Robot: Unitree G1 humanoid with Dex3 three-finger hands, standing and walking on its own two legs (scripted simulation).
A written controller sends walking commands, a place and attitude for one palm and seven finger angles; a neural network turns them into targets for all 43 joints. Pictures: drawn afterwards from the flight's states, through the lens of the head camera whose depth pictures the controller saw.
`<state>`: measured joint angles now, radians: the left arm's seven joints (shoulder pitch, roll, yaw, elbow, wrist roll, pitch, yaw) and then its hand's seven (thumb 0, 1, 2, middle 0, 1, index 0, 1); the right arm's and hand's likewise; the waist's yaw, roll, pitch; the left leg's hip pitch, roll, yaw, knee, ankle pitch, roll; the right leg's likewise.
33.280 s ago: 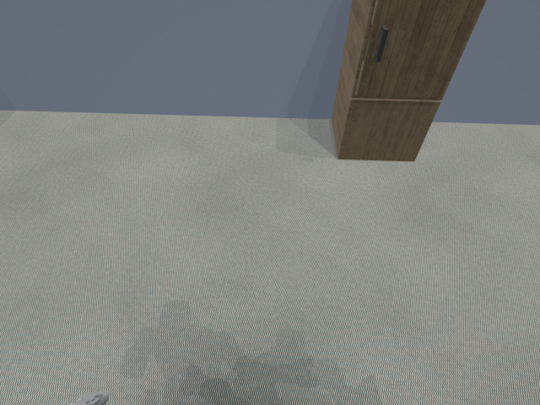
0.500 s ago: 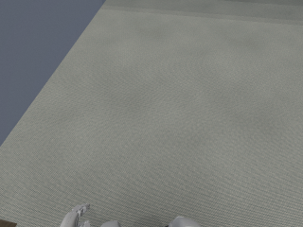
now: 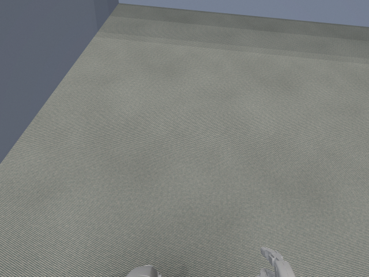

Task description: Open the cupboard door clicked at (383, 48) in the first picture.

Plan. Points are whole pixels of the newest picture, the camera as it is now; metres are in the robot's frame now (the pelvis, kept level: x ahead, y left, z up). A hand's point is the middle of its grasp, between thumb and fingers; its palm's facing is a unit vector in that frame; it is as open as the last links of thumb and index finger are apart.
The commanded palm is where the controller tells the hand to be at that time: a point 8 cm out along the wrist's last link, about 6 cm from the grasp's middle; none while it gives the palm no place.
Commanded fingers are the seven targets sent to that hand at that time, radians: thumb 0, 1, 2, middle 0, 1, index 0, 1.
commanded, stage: walk to a spot facing it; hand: left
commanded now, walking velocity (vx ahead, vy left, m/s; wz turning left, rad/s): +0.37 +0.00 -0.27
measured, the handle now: out of the picture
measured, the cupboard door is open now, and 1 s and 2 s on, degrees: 43 43 43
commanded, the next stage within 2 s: turn to face it in 0.36 s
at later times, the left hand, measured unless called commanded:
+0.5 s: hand (161, 191) +0.36 +0.10 -0.14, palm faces -0.14 -0.96 -0.24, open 7.4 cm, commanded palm none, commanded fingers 0.00 0.90 0.90 -0.20 -0.30 -0.20 -0.30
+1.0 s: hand (161, 170) +0.44 +0.12 -0.16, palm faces +0.12 -0.97 -0.21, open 7.4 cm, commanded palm none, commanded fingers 0.00 0.90 0.90 -0.20 -0.30 -0.20 -0.30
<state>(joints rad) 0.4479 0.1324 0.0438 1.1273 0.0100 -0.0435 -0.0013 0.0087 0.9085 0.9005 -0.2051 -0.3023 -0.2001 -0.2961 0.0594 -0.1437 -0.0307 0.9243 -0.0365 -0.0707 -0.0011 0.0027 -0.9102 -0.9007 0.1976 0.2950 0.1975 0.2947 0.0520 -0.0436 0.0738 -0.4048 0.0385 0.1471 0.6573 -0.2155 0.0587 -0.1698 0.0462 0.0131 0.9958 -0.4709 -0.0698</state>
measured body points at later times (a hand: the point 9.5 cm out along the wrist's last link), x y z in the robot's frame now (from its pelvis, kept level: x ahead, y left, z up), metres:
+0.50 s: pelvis +0.23 -0.07 +0.02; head +0.27 -0.09 +0.46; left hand +0.36 +0.16 -0.12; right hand +0.13 -0.29 -0.14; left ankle +0.16 +0.08 -0.62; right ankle +0.24 -0.15 -0.72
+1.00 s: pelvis +0.37 -0.08 +0.01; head +0.42 -0.07 +0.46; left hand +0.43 +0.17 -0.14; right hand +0.47 -0.33 -0.13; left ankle +0.44 +0.01 -0.72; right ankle +0.35 -0.24 -0.65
